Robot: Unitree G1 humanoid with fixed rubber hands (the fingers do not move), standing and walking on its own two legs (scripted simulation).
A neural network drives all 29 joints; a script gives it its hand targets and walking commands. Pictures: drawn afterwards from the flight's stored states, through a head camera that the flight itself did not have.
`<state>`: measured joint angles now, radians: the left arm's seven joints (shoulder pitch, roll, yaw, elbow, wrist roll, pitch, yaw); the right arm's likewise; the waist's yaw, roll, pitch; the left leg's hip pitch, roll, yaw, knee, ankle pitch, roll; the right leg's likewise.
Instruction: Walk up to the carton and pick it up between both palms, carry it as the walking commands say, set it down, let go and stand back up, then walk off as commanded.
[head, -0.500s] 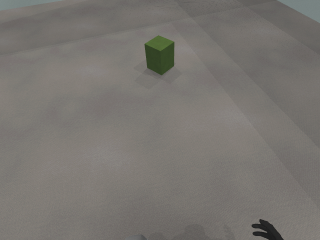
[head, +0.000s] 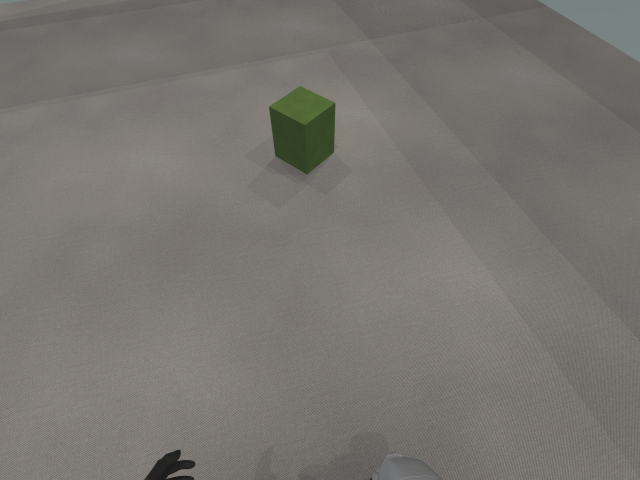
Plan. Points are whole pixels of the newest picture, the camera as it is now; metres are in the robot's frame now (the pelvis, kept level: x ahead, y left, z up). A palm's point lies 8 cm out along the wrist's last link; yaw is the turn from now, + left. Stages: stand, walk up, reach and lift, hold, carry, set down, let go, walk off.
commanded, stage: walk up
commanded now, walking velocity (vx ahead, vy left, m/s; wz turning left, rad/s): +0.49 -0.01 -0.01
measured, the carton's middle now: (303, 130) +1.51 +0.03 -0.62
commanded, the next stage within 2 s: none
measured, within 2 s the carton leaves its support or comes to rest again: neither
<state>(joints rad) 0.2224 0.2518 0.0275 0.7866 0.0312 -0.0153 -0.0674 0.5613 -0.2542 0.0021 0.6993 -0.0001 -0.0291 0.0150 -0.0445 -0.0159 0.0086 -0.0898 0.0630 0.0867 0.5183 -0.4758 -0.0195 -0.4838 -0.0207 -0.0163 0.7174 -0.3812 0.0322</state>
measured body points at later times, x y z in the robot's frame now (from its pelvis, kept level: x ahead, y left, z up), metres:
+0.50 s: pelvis +0.22 +0.04 +0.00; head +0.24 +0.05 +0.45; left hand +0.28 +0.30 -0.13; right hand +0.35 -0.21 -0.10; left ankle +0.24 +0.13 -0.72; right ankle +0.09 -0.11 -0.64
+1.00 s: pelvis +0.40 -0.01 +0.01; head +0.43 -0.04 +0.45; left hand +0.48 +0.24 -0.11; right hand +0.52 -0.26 -0.12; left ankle +0.34 +0.12 -0.65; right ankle +0.41 -0.12 -0.72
